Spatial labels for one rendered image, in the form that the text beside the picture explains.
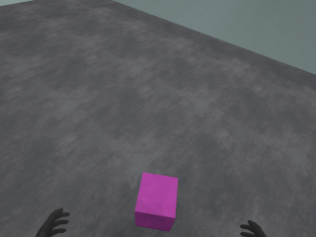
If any robot left hand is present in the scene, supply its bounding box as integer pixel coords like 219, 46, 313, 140
36, 208, 70, 237

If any robot right hand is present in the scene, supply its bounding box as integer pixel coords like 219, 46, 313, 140
240, 220, 267, 237

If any carton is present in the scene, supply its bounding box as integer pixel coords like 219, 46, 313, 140
134, 172, 179, 232

